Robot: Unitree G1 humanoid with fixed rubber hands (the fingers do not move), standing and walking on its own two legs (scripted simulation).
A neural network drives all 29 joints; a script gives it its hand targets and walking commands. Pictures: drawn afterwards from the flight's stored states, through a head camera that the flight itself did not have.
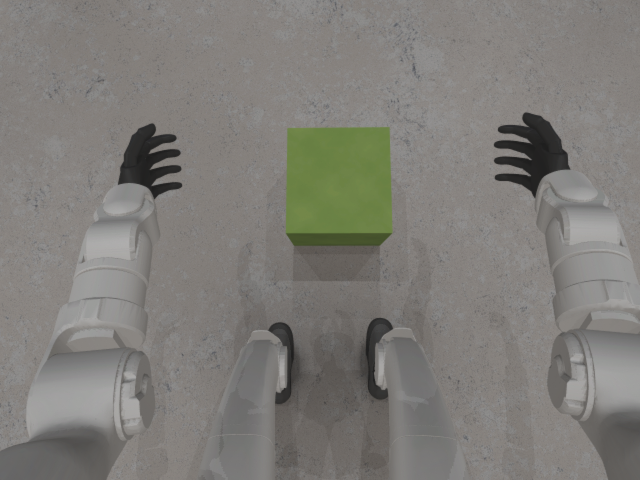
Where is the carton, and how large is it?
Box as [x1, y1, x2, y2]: [286, 127, 392, 245]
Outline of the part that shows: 389,127 287,128 286,233 294,245 379,245 392,232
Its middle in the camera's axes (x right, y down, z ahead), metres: +0.05 -0.11 +0.99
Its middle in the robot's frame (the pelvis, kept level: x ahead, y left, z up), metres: +0.56 -0.02 -0.59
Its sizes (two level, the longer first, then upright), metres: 0.253 0.241 0.214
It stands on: the floor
